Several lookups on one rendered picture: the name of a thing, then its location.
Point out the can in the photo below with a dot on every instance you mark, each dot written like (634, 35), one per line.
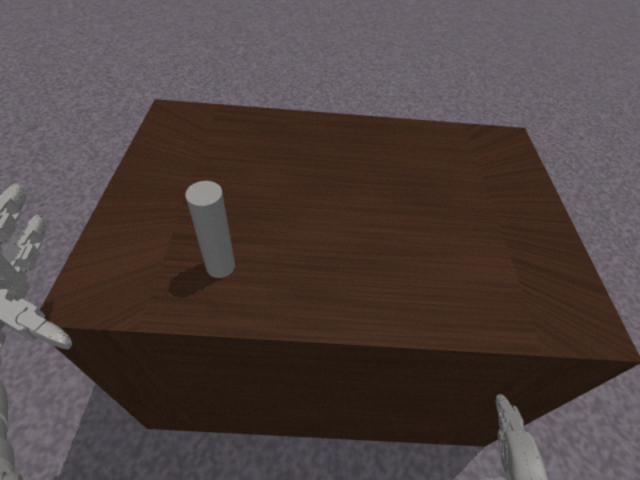
(207, 209)

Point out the left robot hand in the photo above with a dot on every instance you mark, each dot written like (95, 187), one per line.
(20, 256)

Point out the left robot arm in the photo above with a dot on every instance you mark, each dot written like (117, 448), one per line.
(7, 466)

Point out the right robot hand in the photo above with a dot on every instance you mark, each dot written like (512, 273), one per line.
(520, 456)

